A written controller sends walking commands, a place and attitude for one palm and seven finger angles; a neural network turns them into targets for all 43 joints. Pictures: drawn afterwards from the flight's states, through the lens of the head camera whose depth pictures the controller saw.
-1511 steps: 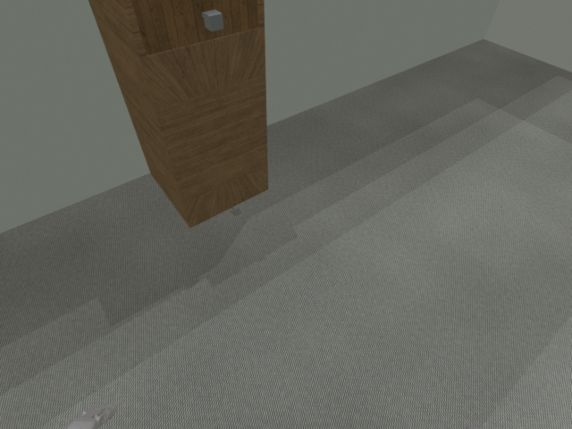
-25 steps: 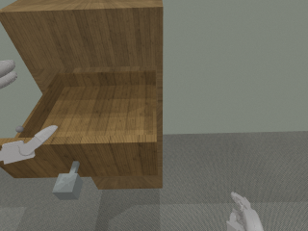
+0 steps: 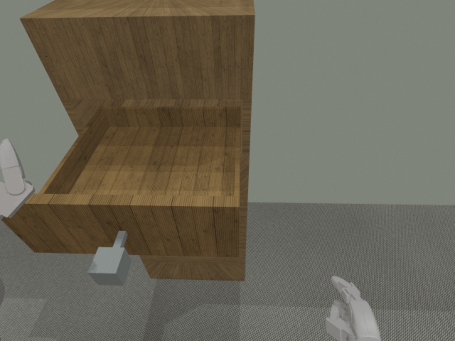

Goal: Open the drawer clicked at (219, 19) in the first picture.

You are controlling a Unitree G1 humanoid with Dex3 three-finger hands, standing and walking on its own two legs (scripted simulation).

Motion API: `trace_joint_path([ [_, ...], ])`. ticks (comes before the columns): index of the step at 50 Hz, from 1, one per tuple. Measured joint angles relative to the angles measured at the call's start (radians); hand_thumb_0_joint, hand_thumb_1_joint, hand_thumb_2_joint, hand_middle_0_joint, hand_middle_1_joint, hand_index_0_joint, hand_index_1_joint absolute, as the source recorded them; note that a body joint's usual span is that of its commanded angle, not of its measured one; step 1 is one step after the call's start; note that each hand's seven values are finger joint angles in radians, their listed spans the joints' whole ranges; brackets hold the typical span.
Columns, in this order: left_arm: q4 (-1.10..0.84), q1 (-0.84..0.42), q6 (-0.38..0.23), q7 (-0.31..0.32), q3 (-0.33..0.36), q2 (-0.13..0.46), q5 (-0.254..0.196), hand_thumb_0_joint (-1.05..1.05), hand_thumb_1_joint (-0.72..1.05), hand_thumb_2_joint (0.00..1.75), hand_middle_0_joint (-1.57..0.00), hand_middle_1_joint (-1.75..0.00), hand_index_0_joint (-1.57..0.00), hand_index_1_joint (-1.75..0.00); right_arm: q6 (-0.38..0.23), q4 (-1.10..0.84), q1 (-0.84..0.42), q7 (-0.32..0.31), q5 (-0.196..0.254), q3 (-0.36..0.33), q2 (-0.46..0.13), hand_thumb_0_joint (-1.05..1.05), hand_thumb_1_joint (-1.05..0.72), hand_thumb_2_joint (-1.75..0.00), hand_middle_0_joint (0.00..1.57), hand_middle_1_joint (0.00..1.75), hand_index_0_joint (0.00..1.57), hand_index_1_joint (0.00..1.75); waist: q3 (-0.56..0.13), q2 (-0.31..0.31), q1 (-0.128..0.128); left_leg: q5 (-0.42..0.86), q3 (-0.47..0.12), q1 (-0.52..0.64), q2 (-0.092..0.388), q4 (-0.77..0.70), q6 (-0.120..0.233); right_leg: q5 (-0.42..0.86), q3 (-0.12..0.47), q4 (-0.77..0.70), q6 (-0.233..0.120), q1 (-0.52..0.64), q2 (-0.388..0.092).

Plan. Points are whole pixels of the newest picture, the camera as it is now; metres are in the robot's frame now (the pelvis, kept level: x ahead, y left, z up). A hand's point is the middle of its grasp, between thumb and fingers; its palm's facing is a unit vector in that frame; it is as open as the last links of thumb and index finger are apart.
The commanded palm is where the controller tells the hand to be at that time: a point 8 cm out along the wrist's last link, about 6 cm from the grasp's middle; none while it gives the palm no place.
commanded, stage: step back with the hand held close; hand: left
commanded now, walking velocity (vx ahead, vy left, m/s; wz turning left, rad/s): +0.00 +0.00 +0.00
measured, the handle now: (115, 254) +0.21 +0.22 +0.08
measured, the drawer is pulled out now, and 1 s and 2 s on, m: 0.30 0.30 0.30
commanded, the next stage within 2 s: stop stepping back and stand still in 1.06 s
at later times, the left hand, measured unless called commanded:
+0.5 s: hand out of the picture +0.14 +0.25 +0.26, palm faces +0.46 -0.70 -0.55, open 7.4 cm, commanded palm +0.07 +0.30 +0.27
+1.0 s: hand out of the picture +0.03 +0.26 +0.29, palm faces +0.60 -0.70 -0.39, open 7.4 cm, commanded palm -0.03 +0.30 +0.27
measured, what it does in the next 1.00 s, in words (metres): walks backwards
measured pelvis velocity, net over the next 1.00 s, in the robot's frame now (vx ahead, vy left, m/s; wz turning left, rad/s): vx -0.16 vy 0.02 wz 0.01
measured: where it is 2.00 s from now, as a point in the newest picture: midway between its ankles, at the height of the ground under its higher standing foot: outside the picture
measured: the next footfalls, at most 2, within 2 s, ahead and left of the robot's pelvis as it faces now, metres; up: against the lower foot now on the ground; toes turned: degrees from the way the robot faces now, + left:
right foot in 1.08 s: -0.23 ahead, -0.11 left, +0.00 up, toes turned -2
left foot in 1.30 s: -0.17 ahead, +0.09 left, +0.00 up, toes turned +3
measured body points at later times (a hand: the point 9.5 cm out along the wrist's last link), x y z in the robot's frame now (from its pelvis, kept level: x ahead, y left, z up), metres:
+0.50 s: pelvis -0.06 +0.02 -0.01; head -0.03 +0.03 +0.44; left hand +0.11 +0.28 +0.29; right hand +0.12 -0.22 -0.08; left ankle -0.01 +0.13 -0.74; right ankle +0.00 -0.12 -0.74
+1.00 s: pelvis -0.16 +0.02 -0.02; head -0.14 +0.04 +0.43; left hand +0.00 +0.29 +0.30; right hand +0.00 -0.21 -0.10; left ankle -0.03 +0.12 -0.74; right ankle -0.21 -0.12 -0.69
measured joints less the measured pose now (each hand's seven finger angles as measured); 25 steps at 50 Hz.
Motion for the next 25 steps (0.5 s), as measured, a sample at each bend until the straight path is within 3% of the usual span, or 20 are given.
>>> trace_joint_path([
  [5, 0.016, -0.01, 0.002, -0.002, 0.003, -0.007, 0.003, 0.01, 0.87, 0.9, -0.21, -0.31, -0.21, -0.31, 0.008, -0.009, 0.006, 0.004, 0.004, 0.001, -0.008, 0.01, -0.91, -0.9, 0.2, 0.3, 0.21, 0.3, 0.007, 0.003, -0.01, 0.008, 0.0, -0.012, 0.0, 0.003, 0.001, 0.008, 0.0, 0.002, 0.0, -0.012, 0.0],
  [9, -0.002, 0.024, -0.033, -0.003, 0.042, 0.031, 0.006, 0.01, 0.88, 0.9, -0.21, -0.3, -0.21, -0.31, 0.036, -0.038, 0.005, 0.012, 0.008, 0.006, -0.017, 0.01, -0.91, -0.9, 0.2, 0.3, 0.21, 0.3, -0.01, -0.001, -0.046, 0.013, -0.014, -0.096, 0.002, 0.033, 0.004, 0.025, -0.013, -0.001, 0.003, -0.075, 0.003],
  [16, -0.107, 0.133, -0.06, -0.003, 0.055, 0.091, 0.013, 0.01, 0.88, 0.9, -0.21, -0.3, -0.21, -0.3, 0.064, -0.066, 0.003, 0.009, 0.013, -0.028, -0.04, 0.01, -0.91, -0.9, 0.2, 0.3, 0.21, 0.3, 0.008, -0.033, -0.082, 0.031, -0.002, -0.2, -0.014, 0.068, 0.018, 0.048, -0.001, 0.035, 0.018, -0.182, -0.014],
  [25, -0.161, 0.177, -0.1, 0.019, 0.151, 0.178, 0.02, 0.01, 0.88, 0.9, -0.21, -0.3, -0.22, -0.3, 0.049, -0.084, 0.043, 0.006, 0.015, -0.043, -0.018, 0.01, -0.91, -0.9, 0.2, 0.3, 0.21, 0.3, 0.006, -0.081, -0.079, 0.048, 0.02, -0.262, -0.038, 0.116, 0.036, 0.045, 0.023, 0.13, 0.032, -0.271, -0.041],
])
